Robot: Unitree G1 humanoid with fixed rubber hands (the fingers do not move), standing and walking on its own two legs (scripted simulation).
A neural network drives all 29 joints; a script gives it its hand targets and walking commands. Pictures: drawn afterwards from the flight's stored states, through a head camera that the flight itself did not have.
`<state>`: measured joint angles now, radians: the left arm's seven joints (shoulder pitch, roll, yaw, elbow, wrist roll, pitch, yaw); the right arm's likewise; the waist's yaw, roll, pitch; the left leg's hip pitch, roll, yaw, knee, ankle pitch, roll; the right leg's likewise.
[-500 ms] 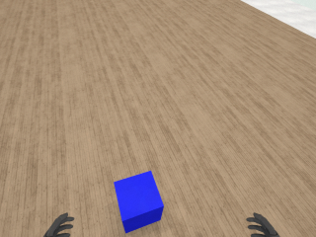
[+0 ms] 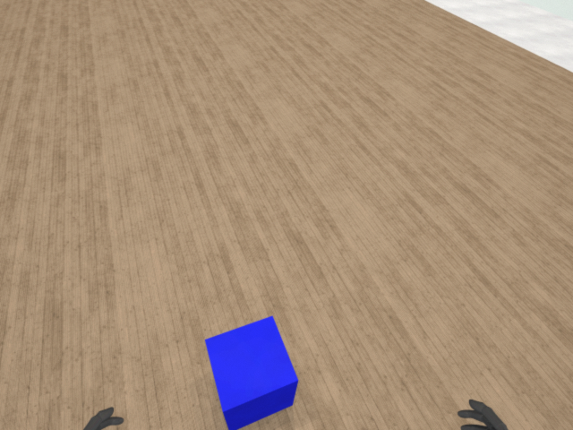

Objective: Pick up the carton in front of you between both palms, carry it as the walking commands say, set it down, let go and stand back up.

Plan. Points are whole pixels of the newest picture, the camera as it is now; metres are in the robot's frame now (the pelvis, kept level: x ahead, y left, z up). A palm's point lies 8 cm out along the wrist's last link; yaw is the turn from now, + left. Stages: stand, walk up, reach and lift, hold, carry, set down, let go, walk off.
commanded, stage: stand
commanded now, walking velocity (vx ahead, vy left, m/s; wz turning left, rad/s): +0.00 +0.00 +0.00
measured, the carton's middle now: (251, 374) +0.41 +0.08 -0.65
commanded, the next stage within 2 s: none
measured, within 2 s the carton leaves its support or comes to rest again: neither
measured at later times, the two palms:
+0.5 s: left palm out of the picture +0.07 +0.29 -0.11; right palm out of the picture +0.08 -0.31 -0.09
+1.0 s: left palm out of the picture +0.05 +0.30 -0.11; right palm out of the picture +0.07 -0.32 -0.09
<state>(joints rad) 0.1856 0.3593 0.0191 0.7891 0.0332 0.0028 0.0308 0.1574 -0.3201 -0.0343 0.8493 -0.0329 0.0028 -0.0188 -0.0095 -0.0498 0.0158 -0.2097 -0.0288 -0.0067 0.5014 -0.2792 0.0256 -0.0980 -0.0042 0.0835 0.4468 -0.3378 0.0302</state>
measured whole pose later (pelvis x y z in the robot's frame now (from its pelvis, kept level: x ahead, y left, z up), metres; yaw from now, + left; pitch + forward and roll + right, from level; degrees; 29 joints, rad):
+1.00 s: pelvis -0.02 -0.01 +0.01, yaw +1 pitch -2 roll +0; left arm 0.17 0.39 0.00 0.99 0.02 -0.01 0.02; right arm 0.11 -0.37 -0.01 1.04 -0.01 -0.01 -0.01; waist 0.00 -0.03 0.03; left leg -0.17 -0.02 -0.03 0.39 -0.19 0.01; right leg -0.05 0.00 0.06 0.35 -0.25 0.02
